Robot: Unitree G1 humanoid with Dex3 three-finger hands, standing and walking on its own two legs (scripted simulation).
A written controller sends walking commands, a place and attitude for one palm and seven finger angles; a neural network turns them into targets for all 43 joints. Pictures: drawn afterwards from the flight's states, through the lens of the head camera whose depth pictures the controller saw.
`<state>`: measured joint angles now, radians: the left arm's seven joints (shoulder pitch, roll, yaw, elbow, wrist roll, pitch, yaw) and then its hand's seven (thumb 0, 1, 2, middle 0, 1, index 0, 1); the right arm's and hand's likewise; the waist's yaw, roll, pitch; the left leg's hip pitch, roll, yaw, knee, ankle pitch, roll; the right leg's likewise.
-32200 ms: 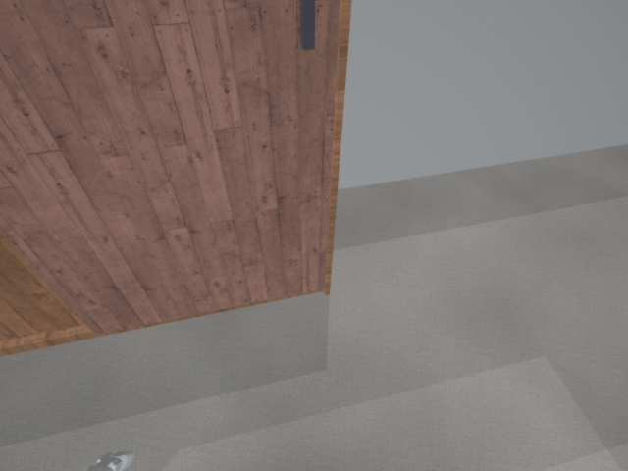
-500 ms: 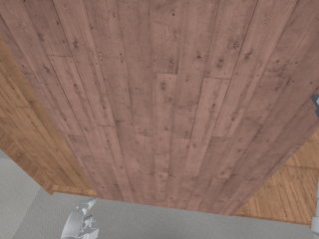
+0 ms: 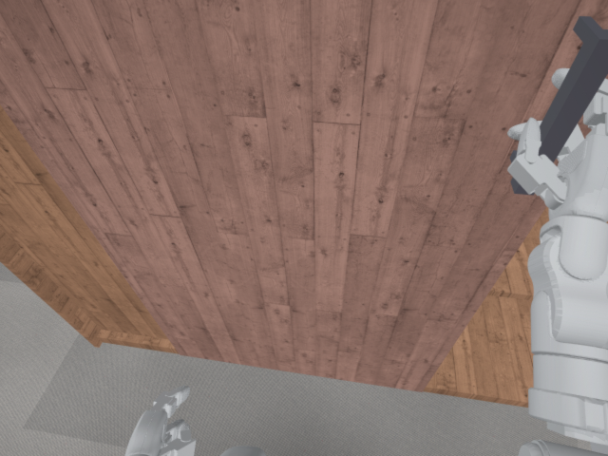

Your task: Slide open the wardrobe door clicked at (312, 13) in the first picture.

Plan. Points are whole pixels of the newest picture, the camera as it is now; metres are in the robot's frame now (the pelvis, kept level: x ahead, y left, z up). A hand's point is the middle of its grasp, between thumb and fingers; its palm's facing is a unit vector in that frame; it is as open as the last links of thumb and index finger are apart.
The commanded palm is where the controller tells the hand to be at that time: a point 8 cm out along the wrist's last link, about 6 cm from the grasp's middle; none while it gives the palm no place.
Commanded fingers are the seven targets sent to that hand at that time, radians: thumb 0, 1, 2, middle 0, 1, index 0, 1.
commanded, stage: stop walking and hold the door there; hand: right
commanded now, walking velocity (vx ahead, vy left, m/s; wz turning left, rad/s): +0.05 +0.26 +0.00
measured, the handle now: (551, 113) +0.41 -0.25 +0.26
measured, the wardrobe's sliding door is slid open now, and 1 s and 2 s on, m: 0.45 0.45 0.45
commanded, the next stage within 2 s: loosen the grip on the handle in 0.66 s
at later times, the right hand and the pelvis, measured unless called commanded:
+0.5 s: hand (526, 159) +0.36 -0.22 +0.23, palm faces +0.19 +0.98 +0.03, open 6.9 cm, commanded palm +0.34 -0.24 +0.19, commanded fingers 0.00 -0.90 -0.90 0.45 1.40 0.45 1.40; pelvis -0.01 -0.06 +0.00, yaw +3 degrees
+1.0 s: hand (528, 157) +0.36 -0.22 +0.23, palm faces +0.11 +0.99 +0.03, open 9.5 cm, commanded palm +0.32 -0.26 +0.20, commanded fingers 0.00 0.55 -0.20 0.41 1.35 0.41 1.35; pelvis -0.05 -0.07 -0.03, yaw +5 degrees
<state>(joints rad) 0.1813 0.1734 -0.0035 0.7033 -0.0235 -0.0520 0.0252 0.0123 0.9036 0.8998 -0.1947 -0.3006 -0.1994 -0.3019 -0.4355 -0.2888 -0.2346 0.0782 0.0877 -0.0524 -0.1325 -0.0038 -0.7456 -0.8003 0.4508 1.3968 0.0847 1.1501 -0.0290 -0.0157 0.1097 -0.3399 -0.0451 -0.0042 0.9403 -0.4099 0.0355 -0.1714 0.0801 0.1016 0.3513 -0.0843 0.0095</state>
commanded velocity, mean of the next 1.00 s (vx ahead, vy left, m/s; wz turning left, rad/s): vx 0.00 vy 0.03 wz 0.00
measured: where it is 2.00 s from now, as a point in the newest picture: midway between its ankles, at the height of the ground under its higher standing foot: outside the picture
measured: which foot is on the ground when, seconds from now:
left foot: up 0.00-0.26, down 0.28-1.00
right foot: down 0.00-0.52, up 0.54-0.64, down 0.66-1.00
